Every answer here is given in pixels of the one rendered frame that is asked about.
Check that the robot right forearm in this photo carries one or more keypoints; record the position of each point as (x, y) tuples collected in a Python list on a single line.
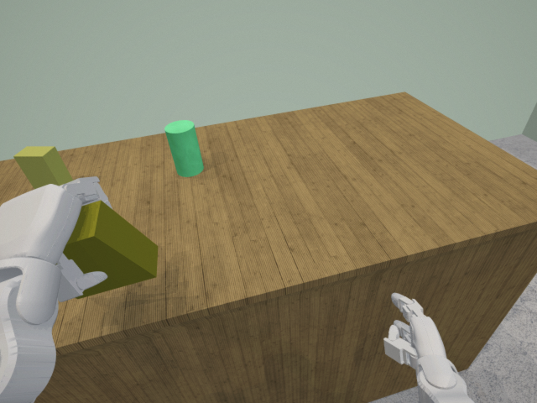
[(439, 382)]

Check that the sponge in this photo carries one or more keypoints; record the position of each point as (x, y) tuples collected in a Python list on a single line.
[(104, 241)]

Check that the robot left forearm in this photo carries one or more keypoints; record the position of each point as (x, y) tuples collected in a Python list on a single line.
[(28, 311)]

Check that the left robot hand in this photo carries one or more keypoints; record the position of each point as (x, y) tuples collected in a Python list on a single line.
[(39, 223)]

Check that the right robot hand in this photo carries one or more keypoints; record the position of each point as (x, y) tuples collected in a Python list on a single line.
[(419, 338)]

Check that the table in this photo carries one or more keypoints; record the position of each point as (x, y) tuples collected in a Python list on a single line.
[(276, 264)]

